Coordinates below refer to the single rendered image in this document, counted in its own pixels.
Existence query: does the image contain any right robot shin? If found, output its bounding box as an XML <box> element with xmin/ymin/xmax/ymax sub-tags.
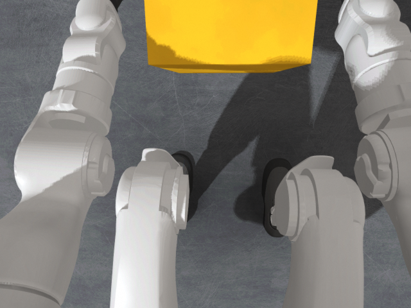
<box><xmin>270</xmin><ymin>155</ymin><xmax>365</xmax><ymax>234</ymax></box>

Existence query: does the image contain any left robot upper arm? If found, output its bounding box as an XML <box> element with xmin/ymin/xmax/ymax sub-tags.
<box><xmin>0</xmin><ymin>127</ymin><xmax>115</xmax><ymax>308</ymax></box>

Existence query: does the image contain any right robot foot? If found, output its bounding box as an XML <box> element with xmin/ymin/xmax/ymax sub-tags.
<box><xmin>261</xmin><ymin>158</ymin><xmax>292</xmax><ymax>237</ymax></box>

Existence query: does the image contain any robot left forearm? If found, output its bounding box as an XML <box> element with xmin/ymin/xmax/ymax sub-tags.
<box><xmin>14</xmin><ymin>0</ymin><xmax>126</xmax><ymax>189</ymax></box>

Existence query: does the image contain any robot right forearm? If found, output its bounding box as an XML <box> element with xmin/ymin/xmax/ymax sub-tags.
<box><xmin>335</xmin><ymin>0</ymin><xmax>411</xmax><ymax>135</ymax></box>

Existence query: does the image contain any carton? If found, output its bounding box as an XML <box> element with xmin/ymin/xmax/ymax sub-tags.
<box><xmin>144</xmin><ymin>0</ymin><xmax>318</xmax><ymax>73</ymax></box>

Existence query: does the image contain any right robot upper arm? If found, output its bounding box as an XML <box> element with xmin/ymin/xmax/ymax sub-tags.
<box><xmin>354</xmin><ymin>126</ymin><xmax>411</xmax><ymax>277</ymax></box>

